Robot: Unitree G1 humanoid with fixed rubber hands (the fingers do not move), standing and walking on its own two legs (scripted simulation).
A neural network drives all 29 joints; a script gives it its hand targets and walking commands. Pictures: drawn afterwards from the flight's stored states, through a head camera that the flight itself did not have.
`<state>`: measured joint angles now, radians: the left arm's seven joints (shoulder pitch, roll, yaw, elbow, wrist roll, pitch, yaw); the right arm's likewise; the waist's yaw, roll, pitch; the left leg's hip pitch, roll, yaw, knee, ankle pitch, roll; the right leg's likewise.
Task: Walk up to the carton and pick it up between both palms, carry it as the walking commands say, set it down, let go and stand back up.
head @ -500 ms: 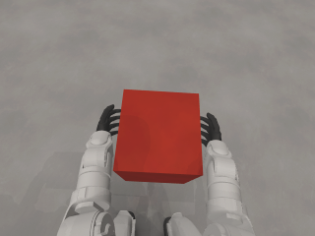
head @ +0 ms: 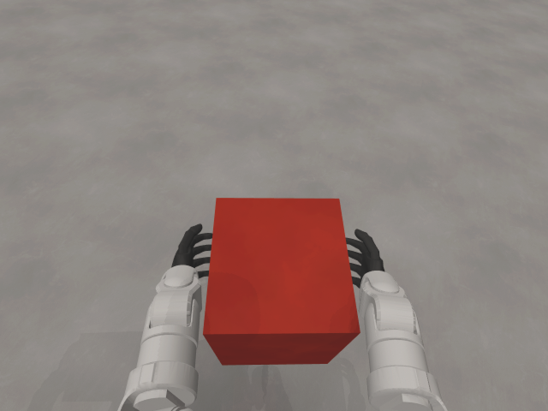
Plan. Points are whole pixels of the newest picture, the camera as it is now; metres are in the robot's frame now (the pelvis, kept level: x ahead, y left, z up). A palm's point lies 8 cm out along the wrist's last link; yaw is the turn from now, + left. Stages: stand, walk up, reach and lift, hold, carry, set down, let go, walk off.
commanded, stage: reach and lift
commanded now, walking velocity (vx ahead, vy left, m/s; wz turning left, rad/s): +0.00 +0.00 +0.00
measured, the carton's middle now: (276, 287) +0.34 -0.03 -0.07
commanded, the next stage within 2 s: hold in 1.80 s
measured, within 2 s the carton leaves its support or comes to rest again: neither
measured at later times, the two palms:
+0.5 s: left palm (177, 262) +0.32 +0.12 +0.06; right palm (384, 269) +0.30 -0.17 +0.06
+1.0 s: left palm (167, 275) +0.31 +0.13 +0.06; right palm (376, 269) +0.30 -0.16 +0.06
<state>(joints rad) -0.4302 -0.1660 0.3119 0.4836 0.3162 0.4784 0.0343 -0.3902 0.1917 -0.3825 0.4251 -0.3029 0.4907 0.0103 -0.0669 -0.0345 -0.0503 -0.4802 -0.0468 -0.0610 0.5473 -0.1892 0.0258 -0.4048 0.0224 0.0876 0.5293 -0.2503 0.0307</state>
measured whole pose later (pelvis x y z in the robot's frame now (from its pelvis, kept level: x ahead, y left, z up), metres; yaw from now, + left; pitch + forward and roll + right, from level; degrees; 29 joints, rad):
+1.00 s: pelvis +0.01 -0.01 +0.01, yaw +0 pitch -7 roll +0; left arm -0.32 -0.17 0.25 0.31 0.30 0.74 0.03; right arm -0.32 0.17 -0.24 0.31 -0.28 0.75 0.00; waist -0.01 -0.02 0.01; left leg -0.11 -0.04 -0.06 0.40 -0.17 0.02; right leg -0.05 0.02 0.09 0.40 -0.23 0.02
